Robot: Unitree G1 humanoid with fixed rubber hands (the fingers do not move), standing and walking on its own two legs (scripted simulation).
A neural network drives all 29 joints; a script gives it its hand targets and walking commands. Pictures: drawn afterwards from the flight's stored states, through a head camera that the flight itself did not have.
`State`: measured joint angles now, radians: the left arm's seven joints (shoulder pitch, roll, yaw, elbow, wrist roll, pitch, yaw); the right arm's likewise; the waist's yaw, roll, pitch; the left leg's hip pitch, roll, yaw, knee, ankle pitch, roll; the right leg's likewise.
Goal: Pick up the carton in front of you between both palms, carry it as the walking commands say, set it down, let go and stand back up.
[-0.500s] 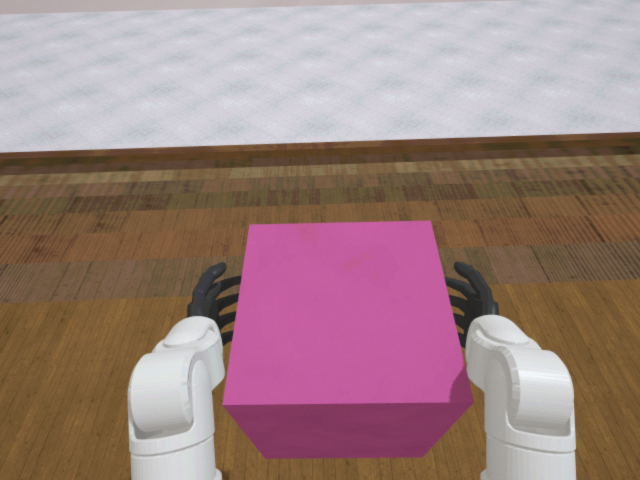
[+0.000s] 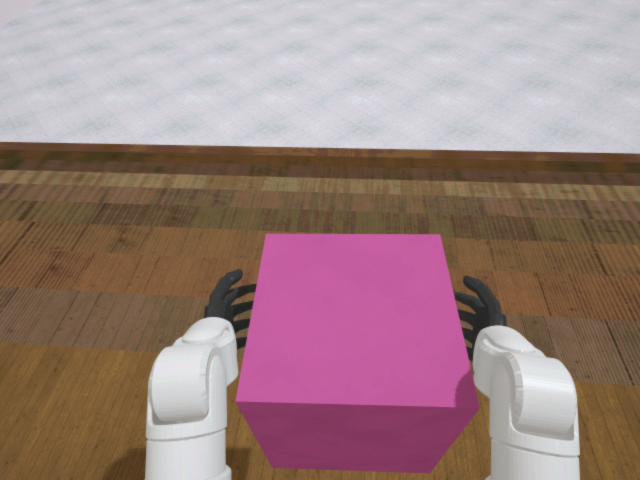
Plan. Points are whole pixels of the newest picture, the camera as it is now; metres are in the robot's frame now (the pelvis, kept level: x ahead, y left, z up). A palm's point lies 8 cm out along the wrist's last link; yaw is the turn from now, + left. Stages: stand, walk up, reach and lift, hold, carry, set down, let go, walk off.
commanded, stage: carry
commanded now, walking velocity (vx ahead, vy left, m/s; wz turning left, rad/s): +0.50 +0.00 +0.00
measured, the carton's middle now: (351, 358) +0.28 +0.01 +0.00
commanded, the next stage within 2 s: none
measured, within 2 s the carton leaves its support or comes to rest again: neither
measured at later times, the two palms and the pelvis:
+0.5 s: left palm (284, 99) +0.71 +0.13 +0.11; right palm (455, 107) +0.68 -0.17 +0.11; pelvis +0.33 +0.02 -0.01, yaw -3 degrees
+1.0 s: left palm (306, 44) +1.02 +0.12 +0.08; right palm (433, 46) +1.02 -0.18 +0.07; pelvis +0.66 -0.02 -0.09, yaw +1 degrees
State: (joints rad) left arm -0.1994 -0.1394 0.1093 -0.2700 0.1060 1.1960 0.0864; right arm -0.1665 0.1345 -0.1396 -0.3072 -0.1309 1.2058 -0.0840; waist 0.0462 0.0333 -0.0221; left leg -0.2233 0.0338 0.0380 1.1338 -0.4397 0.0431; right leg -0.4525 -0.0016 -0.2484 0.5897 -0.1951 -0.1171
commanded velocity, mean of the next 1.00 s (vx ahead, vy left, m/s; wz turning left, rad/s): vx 0.50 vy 0.00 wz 0.00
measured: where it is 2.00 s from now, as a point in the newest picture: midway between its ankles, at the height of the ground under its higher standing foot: (364, 269)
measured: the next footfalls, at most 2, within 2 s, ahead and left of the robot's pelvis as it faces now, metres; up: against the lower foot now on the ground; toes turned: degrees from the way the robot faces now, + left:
left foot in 0.42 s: +0.47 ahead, +0.07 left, +0.00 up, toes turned +2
right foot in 1.00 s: +0.82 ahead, -0.06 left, -0.12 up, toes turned -1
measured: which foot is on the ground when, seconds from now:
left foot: up 0.00-0.40, down 0.42-1.00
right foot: down 0.00-0.40, up 0.42-0.98, down 1.00-1.00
